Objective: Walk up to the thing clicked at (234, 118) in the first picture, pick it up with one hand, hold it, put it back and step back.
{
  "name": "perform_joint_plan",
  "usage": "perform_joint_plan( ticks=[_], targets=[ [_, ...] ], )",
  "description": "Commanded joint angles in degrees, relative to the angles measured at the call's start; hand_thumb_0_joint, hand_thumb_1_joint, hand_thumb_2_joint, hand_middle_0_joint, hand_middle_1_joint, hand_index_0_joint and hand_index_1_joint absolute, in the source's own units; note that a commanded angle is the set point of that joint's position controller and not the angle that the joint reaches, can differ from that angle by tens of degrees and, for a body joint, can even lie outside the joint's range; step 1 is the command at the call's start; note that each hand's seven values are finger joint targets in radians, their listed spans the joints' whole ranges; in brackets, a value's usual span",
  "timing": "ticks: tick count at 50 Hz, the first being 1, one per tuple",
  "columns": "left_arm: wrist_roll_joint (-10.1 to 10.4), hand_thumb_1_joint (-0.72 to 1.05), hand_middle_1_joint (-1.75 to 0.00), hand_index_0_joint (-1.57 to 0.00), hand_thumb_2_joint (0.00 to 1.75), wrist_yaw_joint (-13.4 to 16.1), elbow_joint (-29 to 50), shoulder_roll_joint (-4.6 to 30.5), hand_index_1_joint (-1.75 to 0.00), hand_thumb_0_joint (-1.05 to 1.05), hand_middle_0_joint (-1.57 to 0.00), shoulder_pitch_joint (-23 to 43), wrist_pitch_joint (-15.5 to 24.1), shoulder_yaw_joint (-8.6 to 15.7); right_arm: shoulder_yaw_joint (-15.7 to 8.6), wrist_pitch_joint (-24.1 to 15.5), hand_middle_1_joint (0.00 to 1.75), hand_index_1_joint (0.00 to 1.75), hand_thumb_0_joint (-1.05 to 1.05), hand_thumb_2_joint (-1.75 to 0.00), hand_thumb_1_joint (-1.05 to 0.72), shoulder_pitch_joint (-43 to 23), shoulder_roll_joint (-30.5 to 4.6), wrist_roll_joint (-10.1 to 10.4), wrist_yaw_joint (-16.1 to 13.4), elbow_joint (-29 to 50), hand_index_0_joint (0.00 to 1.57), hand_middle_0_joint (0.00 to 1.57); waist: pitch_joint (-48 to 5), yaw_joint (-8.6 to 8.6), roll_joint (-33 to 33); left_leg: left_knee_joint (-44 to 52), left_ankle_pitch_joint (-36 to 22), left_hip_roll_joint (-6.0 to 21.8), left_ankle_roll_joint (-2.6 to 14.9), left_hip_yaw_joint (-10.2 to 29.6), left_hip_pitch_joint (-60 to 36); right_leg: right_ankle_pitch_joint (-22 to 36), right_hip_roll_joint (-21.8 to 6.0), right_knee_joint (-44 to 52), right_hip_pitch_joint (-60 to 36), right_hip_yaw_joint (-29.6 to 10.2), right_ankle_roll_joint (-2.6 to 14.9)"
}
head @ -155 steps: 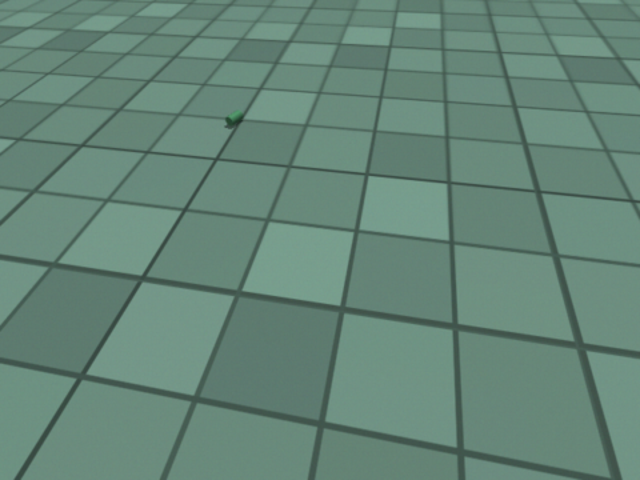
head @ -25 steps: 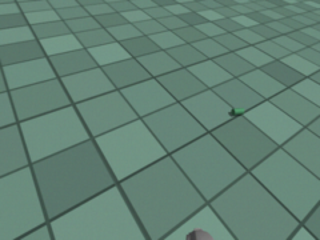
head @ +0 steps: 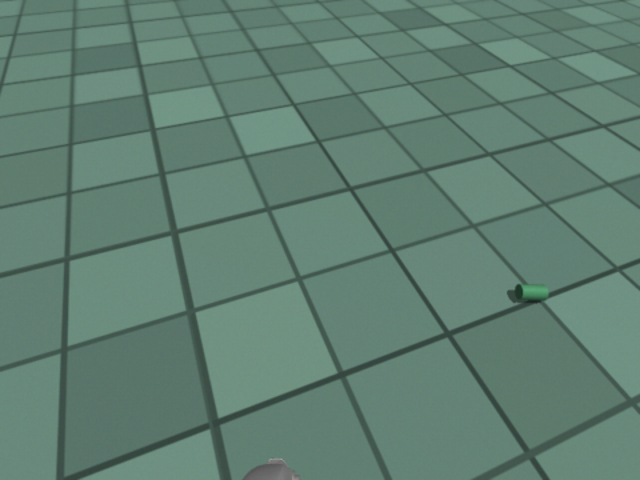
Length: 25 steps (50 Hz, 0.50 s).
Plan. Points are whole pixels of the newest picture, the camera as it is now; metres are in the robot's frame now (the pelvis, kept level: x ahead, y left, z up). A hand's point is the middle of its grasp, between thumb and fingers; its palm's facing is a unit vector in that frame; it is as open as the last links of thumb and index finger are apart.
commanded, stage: walk up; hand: left
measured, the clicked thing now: (531, 292) +0.96 -0.71 -0.74
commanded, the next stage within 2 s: none
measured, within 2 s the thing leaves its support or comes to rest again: neither
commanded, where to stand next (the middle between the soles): +0.66 -1.00 m, yaw +11 degrees
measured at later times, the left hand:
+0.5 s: hand (283, 413) +0.26 +0.10 -0.15, palm faces +0.03 -0.92 -0.38, open 7.4 cm
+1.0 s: hand (395, 388) +0.32 -0.08 -0.17, palm faces +0.04 -0.96 -0.28, open 7.4 cm
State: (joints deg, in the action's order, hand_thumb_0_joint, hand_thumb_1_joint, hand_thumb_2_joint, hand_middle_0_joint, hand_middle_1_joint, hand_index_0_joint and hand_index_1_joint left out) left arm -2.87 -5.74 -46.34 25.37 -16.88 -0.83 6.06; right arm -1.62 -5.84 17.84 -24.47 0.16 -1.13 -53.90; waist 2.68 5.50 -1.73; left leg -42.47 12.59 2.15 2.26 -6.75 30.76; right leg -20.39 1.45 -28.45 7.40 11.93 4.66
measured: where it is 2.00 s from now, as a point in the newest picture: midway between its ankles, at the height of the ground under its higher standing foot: (578, 423)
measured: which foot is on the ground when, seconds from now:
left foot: up 0.00-0.04, down 0.06-0.44, up 0.46-0.74, down 0.76-1.00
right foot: down 0.00-0.06, up 0.08-0.42, down 0.44-0.78, up 0.80-1.00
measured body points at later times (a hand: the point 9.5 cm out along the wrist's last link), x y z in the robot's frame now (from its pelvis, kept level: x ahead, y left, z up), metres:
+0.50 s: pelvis +0.16 -0.20 -0.03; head +0.16 -0.19 +0.42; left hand +0.25 +0.15 -0.13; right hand +0.20 -0.58 -0.11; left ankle +0.14 +0.02 -0.70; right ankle +0.22 -0.35 -0.73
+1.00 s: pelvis +0.27 -0.36 -0.02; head +0.28 -0.31 +0.43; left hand +0.32 -0.03 -0.15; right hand +0.35 -0.71 -0.08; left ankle +0.33 -0.21 -0.73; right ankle +0.34 -0.53 -0.68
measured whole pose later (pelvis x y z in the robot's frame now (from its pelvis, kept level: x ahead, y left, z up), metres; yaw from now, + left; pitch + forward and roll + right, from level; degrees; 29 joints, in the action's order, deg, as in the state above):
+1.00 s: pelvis +0.27 -0.36 -0.02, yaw +5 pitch -2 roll +1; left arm -3.5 -6.9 -45.0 26.3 -16.2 -5.6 6.4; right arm -2.2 -6.7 19.4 -25.7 -1.2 -4.2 -52.3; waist 2.8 0.4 -7.6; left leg -40.2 15.2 5.0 1.3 -5.6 23.2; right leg -22.7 -5.7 -61.6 31.6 -4.6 -0.5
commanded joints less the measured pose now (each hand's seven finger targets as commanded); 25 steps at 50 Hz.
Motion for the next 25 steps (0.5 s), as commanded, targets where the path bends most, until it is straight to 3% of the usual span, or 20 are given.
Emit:
perform_joint_plan(
  ticks=[1, 2, 3, 4, 5, 6, 7, 8, 10, 12, 15, 18, 19, 20, 21, 22, 23, 24, 25],
  targets=[
    [0.51, 0.9, -0.3, -0.2, 0.9, 0.46, 8.34, 9.92, -0.3, 0.0, -0.2, 4.42, 1.1, 1.74, -4.53, -1.24, 0.3, 0.3, 0.0, -0.9, -0.9, 12.82, -13.08, -0.18, -2.77, 1.78, 0.2, 0.2, -4.21, -7.75, 0.25, 10.81, -8.52, -1.46, 2.06, -0.35, -24.8, 28.26, -10.79, -7.32, 10.74, -6.23, 2.79],
    [0.41, 0.9, -0.3, -0.2, 0.9, 0.73, 9.06, 8.28, -0.3, 0.0, -0.2, 2.49, 1.29, 1.04, -5.74, -1.31, 0.3, 0.3, 0.0, -0.9, -0.9, 17.03, -16.15, -0.64, -3.57, 1.85, 0.2, 0.2, -6.68, -9.93, 4.21, 12.64, -4.72, 2.97, 4.26, 7.54, -34.06, 26.14, -8.47, -18.73, 18.07, -5.63, -0.01],
    [-0.04, 0.9, -0.3, -0.2, 0.9, 0.82, 10.09, 5.66, -0.3, 0.0, -0.2, 0.05, 1.25, 0.71, -7.29, -1.06, 0.3, 0.3, 0.0, -0.9, -0.9, 20.01, -21.25, -1.08, -4.48, 2.75, 0.2, 0.2, -11.03, -10.23, 15.07, 15.8, -1.05, 19.72, 9.71, 33.47, -44.43, -5.93, -2.34, -33.6, 31.99, -6.45, -3.45],
    [-0.28, 0.9, -0.3, -0.2, 0.9, 1.16, 9.78, 11.41, -0.3, 0.0, -0.2, -0.46, 0.08, 2.06, -7.91, -0.86, 0.3, 0.3, 0.0, -0.9, -0.9, 16.72, -24.22, 0.05, -5.17, 5.8, 0.2, 0.2, -10.56, -9.58, 4.33, 22.52, 9.57, 29.41, 16.42, 52.89, -38.72, -13.6, -1.63, -43.08, 36.66, -15.74, -6.04],
    [-0.39, 0.9, -0.3, -0.2, 0.9, 1.4, 9.41, 16.13, -0.3, 0.0, -0.2, 1.81, -0.61, 3.0, -8.02, -0.79, 0.3, 0.3, 0.0, -0.9, -0.9, 12.99, -23.85, 1.94, -5.44, 6.48, 0.2, 0.2, -7.66, -9.74, 0.24, 24.4, 13.28, 30.91, 18.78, 52.74, -33.75, -10.99, -4.72, -49.54, 38.05, -19.4, -6.19],
    [0.04, 0.9, -0.3, -0.2, 0.9, 1.42, 9.26, 15.98, -0.3, 0.0, -0.2, 3.14, -0.63, 3.03, -7.11, -0.93, 0.3, 0.3, 0.0, -0.9, -0.9, 9.57, -21.3, 1.75, -5.46, 6.68, 0.2, 0.2, -6.08, -8.66, -1.56, 23.25, 7.42, 27.25, 17.13, 43.81, -31.5, -7.86, -6.44, -50.53, 38.38, -20.13, -6.09],
    [0.43, 0.9, -0.3, -0.2, 0.9, 1.34, 8.91, 14.3, -0.3, 0.0, -0.2, 3.64, -0.67, 2.88, -6.01, -1.24, 0.3, 0.3, 0.0, -0.9, -0.9, 7.21, -19.09, 1.12, -5.42, 6.87, 0.2, 0.2, -4.36, -7.17, -1.94, 21.74, 1.18, 22.38, 13.89, 33.7, -25.19, -5.0, -7.61, -48.1, 35.5, -20.7, -5.24],
    [0.52, 0.9, -0.3, -0.2, 0.9, 0.97, 7.55, 13.83, -0.3, 0.0, -0.2, 1.72, -0.99, 3.27, -5.5, -1.36, 0.3, 0.3, 0.0, -0.9, -0.9, 5.39, -18.31, 0.75, -5.17, 6.93, 0.2, 0.2, -2.7, -5.39, 0.99, 20.84, 1.86, 19.24, 11.87, 25.89, -18.43, -3.47, -9.01, -45.51, 31.66, -20.07, -4.93],
    [0.12, 0.9, -0.3, -0.2, 0.9, -0.29, 6.12, 12.8, -0.3, 0.0, -0.2, -0.42, -1.7, 3.63, -5.41, -1.88, 0.3, 0.3, 0.0, -0.9, -0.9, 2.99, -18.76, -0.1, -4.27, 6.67, 0.2, 0.2, -0.58, -4.25, 6.18, 21.13, 5.47, 15.63, 10.62, 18.73, -9.43, -1.46, -9.89, -40.36, 27.03, -18.17, -5.02],
    [0.36, 0.9, -0.3, -0.2, 0.9, -1.32, 6.14, 11.38, -0.3, 0.0, -0.2, -0.49, -2.17, 3.52, -5.84, -2.31, 0.3, 0.3, 0.0, -0.9, -0.9, 1.35, -20.56, -0.93, -3.72, 6.86, 0.2, 0.2, 0.36, -3.74, 10.4, 22.06, 11.27, 14.38, 10.34, 15.58, -6.2, -0.55, -10.32, -33.88, 25.21, -16.28, -5.22],
    [0.18, 0.9, -0.3, -0.2, 0.9, -2.13, 6.94, 11.34, -0.3, 0.0, -0.2, 3.86, -2.33, 3.84, -6.92, -2.4, 0.3, 0.3, 0.0, -0.9, -0.9, 1.84, -23.49, -1.63, -3.3, 6.12, 0.2, 0.2, -0.93, -5.37, 12.38, 21.89, 19.61, 13.84, 10.07, 15.39, -7.11, -0.57, -10.18, -25.16, 24.78, -14.01, -5.25],
    [0.07, 0.9, -0.3, -0.2, 0.9, -2.11, 6.51, 11.53, -0.3, 0.0, -0.2, 5.62, -2.19, 4.32, -7.34, -1.86, 0.3, 0.3, 0.0, -0.9, -0.9, 1.27, -24.35, -1.88, -2.99, 5.23, 0.2, 0.2, -2.04, -5.93, 13.05, 20.18, 20.39, 13.49, 9.06, 15.1, -5.17, 0.18, -8.53, -20.72, 20.49, -10.56, -5.01],
    [0.27, 0.9, -0.3, -0.2, 0.9, -2.01, 5.96, 11.42, -0.3, 0.0, -0.2, 4.2, -1.99, 4.58, -7.29, -1.53, 0.3, 0.3, 0.0, -0.9, -0.9, -0.57, -24.44, -1.8, -3.09, 5.23, 0.2, 0.2, -2.7, -4.32, 13.67, 18.27, 18.43, 13.74, 8.28, 13.94, -3.4, 0.32, -8.06, -18.01, 16.12, -10.01, -4.61],
    [0.29, 0.9, -0.3, -0.2, 0.9, -1.83, 4.53, 11.07, -0.3, 0.0, -0.2, 0.47, -1.85, 4.86, -7.03, -1.05, 0.3, 0.3, 0.0, -0.9, -0.9, -3.0, -23.96, -1.76, -3.13, 5.39, 0.2, 0.2, -3.77, -1.44, 12.36, 13.88, 15.65, 12.57, 7.03, 10.78, -1.06, 2.4, -6.43, -13.3, 9.83, -7.49, -4.24],
    [0.09, 0.9, -0.3, -0.2, 0.9, -1.36, 2.39, 11.76, -0.3, 0.0, -0.2, -4.74, -1.46, 5.57, -6.19, -0.42, 0.3, 0.3, 0.0, -0.9, -0.9, -3.79, -21.4, -2.02, -3.28, 5.2, 0.2, 0.2, -5.41, 1.41, 7.03, 3.44, 12.66, 9.55, 5.47, 6.57, 1.5, 1.83, -3.71, -8.55, 2.9, -5.38, -4.37],
    [-0.96, 0.9, -0.3, -0.2, 0.9, -0.56, 0.03, 15.9, -0.3, 0.0, -0.2, -11.25, -0.85, 7.08, -4.14, 0.23, 0.3, 0.3, 0.0, -0.9, -0.9, -2.38, -14.74, -2.08, -3.73, 5.2, 0.2, 0.2, -6.03, 5.25, -9.3, -16.78, 14.42, 3.8, 3.12, 0.02, 11.15, -5.84, -6.19, -0.57, -5.04, -12.11, -2.97],
    [-1.07, 0.9, -0.3, -0.2, 0.9, 0.29, 2.21, 22.06, -0.3, 0.0, -0.2, -9.69, -0.11, 7.49, -2.54, 0.43, 0.3, 0.3, 0.0, -0.9, -0.9, -2.16, -10.45, -0.66, -4.22, 7.09, 0.2, 0.2, -2.52, 4.71, -23.06, -28.01, 24.45, -3.94, 0.76, 0.22, 24.93, -14.72, -20.29, 14.5, -3.05, -39.51, 1.15],
    [-0.17, 0.9, -0.3, -0.2, 0.9, 0.94, 4.83, 24.16, -0.3, 0.0, -0.2, -1.9, 0.2, 7.31, -3.94, 0.74, 0.3, 0.3, 0.0, -0.9, -0.9, -3.51, -14.46, -0.67, -5.35, 6.49, 0.2, 0.2, -1.19, 1.45, -18.88, -31.49, 21.28, 1.25, 0.8, 7.58, 21.62, -21.6, -23.94, 18.76, 1.33, -47.52, 6.42],
    [0.76, 0.9, -0.3, -0.2, 0.9, 1.32, 5.42, 20.68, -0.3, 0.0, -0.2, -0.45, 0.05, 6.71, -3.91, 0.28, 0.3, 0.3, 0.0, -0.9, -0.9, -2.51, -16.73, 0.39, -4.92, 4.35, 0.2, 0.2, -0.79, -0.07, -11.58, -29.15, 16.3, 2.51, 1.08, 8.94, 19.38, -19.72, -21.0, 15.48, 1.73, -39.42, 6.17]
  ],
)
